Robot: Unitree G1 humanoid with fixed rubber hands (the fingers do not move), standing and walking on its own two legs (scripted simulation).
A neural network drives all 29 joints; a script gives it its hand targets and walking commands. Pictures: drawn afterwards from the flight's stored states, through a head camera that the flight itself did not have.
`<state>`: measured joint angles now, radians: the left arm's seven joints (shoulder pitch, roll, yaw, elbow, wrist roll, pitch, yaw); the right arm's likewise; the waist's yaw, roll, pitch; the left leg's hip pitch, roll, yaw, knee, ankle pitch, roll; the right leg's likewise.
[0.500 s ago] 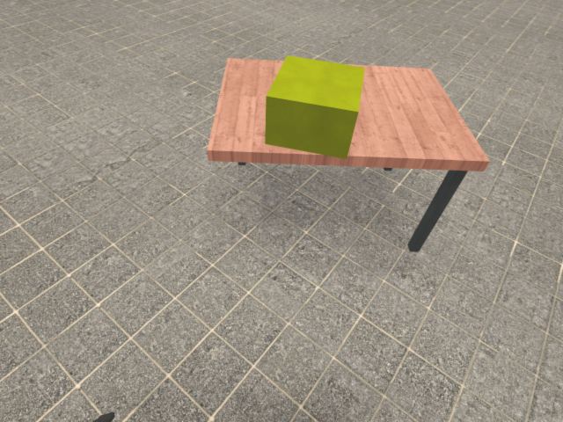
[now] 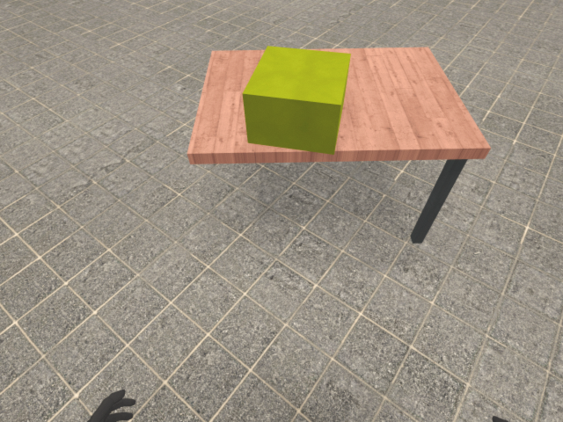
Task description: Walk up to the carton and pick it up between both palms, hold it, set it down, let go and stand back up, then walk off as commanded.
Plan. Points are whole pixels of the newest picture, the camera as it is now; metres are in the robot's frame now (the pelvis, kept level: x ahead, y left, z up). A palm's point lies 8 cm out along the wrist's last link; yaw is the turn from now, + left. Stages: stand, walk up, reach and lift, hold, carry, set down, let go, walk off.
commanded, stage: walk off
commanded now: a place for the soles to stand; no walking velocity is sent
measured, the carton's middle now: (299, 98) +1.00 -0.02 -0.12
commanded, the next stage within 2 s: stand in 1.00 s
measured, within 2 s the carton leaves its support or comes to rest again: neither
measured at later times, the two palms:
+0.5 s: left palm out of the picture +0.04 +0.28 -0.08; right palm out of the picture +0.01 -0.31 -0.10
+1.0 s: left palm out of the picture +0.04 +0.29 -0.08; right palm out of the picture +0.01 -0.31 -0.10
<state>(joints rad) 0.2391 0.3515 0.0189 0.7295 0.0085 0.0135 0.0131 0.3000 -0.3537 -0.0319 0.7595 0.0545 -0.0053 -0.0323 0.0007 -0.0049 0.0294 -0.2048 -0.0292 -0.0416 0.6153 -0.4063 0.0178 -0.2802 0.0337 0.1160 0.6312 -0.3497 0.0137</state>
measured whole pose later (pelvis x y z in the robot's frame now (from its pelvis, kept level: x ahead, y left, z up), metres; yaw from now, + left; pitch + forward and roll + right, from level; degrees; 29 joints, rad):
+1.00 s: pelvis -0.06 -0.01 +0.00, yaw +0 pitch -4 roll +1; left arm 0.23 0.37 0.02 0.79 0.01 0.01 -0.01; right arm 0.30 -0.36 -0.03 0.83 0.05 0.00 0.00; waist 0.00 -0.01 0.03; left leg -0.20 -0.03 -0.04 0.57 -0.30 -0.01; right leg -0.28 0.03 0.12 0.60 -0.25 0.01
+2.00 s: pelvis -0.05 -0.02 +0.01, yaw +0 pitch -2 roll +2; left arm 0.18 0.35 0.02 0.82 0.00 0.01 0.01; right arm 0.29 -0.36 -0.03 0.90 0.05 0.00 0.00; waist 0.00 -0.01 0.03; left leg -0.18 -0.03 -0.04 0.47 -0.26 -0.01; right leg -0.28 0.02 0.12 0.54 -0.22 0.01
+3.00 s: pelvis -0.05 -0.01 +0.01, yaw +0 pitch -2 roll +2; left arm 0.18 0.34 0.02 0.85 0.00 0.00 0.01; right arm 0.29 -0.36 -0.03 0.91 0.05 0.00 0.00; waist 0.00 -0.01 0.03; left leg -0.18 -0.03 -0.04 0.46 -0.25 -0.01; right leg -0.28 0.02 0.12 0.53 -0.22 0.01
